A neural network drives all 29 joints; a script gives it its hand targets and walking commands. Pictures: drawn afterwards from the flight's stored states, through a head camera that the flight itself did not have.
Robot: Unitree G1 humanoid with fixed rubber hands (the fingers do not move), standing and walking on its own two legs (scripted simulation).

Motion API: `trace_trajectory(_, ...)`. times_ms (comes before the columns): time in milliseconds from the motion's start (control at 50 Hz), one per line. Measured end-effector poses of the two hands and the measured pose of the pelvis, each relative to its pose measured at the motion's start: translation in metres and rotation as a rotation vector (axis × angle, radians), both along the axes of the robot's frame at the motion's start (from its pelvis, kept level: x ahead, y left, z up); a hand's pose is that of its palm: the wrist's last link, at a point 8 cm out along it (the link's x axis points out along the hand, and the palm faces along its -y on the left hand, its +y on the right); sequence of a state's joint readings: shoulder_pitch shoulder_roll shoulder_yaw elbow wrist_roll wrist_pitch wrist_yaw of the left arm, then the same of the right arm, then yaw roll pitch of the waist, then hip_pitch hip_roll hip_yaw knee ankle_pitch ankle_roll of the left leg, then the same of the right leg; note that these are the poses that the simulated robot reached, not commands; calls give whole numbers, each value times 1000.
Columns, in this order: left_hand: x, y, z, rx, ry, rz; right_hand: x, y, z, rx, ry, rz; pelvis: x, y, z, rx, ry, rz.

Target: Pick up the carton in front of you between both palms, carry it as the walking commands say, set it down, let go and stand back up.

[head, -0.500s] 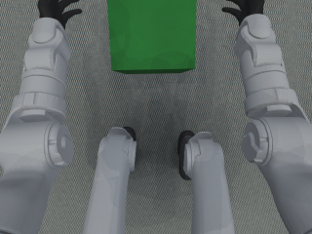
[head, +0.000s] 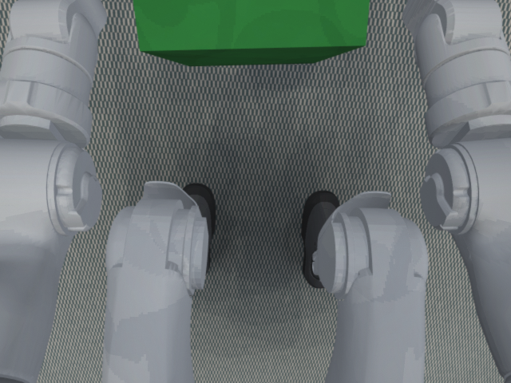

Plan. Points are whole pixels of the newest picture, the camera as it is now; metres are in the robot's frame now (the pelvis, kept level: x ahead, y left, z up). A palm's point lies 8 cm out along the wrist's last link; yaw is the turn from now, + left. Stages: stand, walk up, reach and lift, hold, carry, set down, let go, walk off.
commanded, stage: reach and lift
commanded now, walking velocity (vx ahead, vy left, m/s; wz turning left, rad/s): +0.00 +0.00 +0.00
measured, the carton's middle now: out of the picture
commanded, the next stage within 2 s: none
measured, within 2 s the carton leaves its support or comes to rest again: leaves its support in 0.80 s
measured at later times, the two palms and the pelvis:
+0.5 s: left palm out of the picture +0.55 +0.19 -0.17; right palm out of the picture +0.57 -0.12 -0.17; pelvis -0.01 +0.00 +0.00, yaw +0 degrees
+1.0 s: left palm out of the picture +0.52 +0.19 -0.07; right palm out of the picture +0.54 -0.11 -0.07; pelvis -0.01 +0.00 +0.03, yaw +0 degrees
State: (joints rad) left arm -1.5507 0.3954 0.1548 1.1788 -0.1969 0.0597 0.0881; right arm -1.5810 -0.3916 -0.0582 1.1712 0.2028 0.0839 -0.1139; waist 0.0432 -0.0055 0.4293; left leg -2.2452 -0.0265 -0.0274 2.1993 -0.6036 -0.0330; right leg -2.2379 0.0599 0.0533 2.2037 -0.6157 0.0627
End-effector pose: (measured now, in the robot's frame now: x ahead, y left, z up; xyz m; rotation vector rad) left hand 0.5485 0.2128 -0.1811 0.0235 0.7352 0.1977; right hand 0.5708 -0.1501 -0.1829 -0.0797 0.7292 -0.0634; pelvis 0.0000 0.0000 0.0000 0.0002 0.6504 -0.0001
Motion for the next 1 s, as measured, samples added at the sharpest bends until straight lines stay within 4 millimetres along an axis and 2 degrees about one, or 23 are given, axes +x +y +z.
trace_trajectory(100,5,0,3,0,-23,-6,4,6,4,7,-26,6,3,0,-5,-2,0,-3)
trace_trajectory(280,-1,-5,7,-7,-10,-17,-2,14,8,15,-14,12,-1,-1,-2,-2,2,0)
trace_trajectory(420,1,-24,7,-24,-13,-42,-3,33,8,33,-16,40,-7,-2,1,-1,-20,0)
trace_trajectory(540,2,-24,8,-20,-4,-41,-2,34,9,29,-2,28,-9,-2,0,0,-43,-4)
trace_trajectory(780,-3,-25,11,-33,1,-21,-8,34,11,46,3,-14,3,-2,-8,-2,-17,-5)
trace_trajectory(860,-10,-27,35,-20,-23,10,-15,36,35,42,-24,-13,1,-2,3,-5,-35,1)
trace_trajectory(920,-15,-26,66,-33,-68,19,-21,36,67,54,-67,-24,-5,-3,16,-8,-59,7)
trace_trajectory(1000,-27,-26,114,-53,-67,37,-31,37,116,72,-64,-38,-7,-4,31,-10,9,13)
